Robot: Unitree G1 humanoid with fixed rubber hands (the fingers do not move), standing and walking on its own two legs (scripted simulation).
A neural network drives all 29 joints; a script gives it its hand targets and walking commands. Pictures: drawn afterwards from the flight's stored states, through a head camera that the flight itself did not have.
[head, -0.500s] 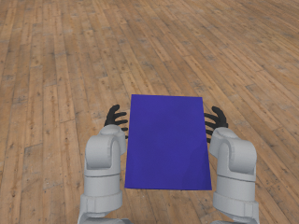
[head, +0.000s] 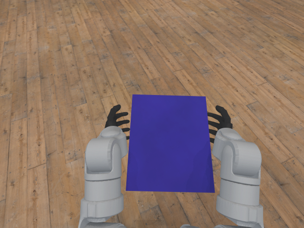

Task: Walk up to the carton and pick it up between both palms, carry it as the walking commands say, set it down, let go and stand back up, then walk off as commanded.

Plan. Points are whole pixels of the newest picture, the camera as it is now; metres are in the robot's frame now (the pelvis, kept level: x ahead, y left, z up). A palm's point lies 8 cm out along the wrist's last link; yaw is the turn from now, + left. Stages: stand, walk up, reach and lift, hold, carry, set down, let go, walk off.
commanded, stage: carry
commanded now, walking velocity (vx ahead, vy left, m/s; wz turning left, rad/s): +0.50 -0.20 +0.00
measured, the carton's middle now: (165, 148) +0.33 -0.01 -0.01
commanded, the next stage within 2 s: none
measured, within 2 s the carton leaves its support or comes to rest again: neither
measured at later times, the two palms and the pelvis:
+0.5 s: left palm (143, 51) +0.66 +0.07 +0.09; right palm (219, 51) +0.65 -0.20 +0.09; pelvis +0.33 -0.05 +0.00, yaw -2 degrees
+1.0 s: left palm (174, 2) +0.96 -0.06 +0.12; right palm (234, 4) +0.95 -0.32 +0.11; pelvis +0.64 -0.17 +0.03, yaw +0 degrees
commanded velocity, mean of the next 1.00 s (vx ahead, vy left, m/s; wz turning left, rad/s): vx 0.50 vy -0.20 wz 0.00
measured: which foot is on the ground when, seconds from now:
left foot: up 0.00-0.34, down 0.36-0.66, up 0.68-1.00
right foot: down 0.00-0.38, up 0.40-0.62, down 0.64-1.00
